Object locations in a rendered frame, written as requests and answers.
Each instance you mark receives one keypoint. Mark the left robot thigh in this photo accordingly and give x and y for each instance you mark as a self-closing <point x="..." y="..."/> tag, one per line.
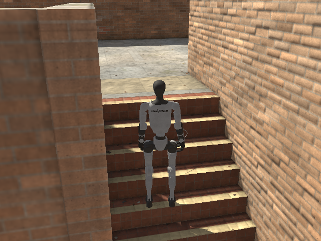
<point x="148" y="153"/>

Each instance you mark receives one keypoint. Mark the robot right upper arm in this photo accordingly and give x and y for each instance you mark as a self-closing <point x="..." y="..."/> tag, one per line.
<point x="177" y="114"/>

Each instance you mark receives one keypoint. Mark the robot left upper arm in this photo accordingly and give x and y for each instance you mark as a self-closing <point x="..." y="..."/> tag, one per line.
<point x="142" y="115"/>

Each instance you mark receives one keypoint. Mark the left robot shin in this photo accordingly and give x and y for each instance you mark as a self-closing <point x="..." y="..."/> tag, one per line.
<point x="148" y="184"/>

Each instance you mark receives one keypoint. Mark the robot left forearm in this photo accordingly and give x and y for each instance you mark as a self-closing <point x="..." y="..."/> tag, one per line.
<point x="141" y="134"/>

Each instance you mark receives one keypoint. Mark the robot right hand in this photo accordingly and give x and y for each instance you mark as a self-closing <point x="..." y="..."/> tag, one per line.
<point x="180" y="144"/>

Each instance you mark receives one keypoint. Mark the robot left hand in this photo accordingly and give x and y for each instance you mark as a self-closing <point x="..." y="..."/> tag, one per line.
<point x="141" y="145"/>

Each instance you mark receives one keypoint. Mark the robot right forearm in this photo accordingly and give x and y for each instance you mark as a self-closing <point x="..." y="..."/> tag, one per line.
<point x="180" y="134"/>

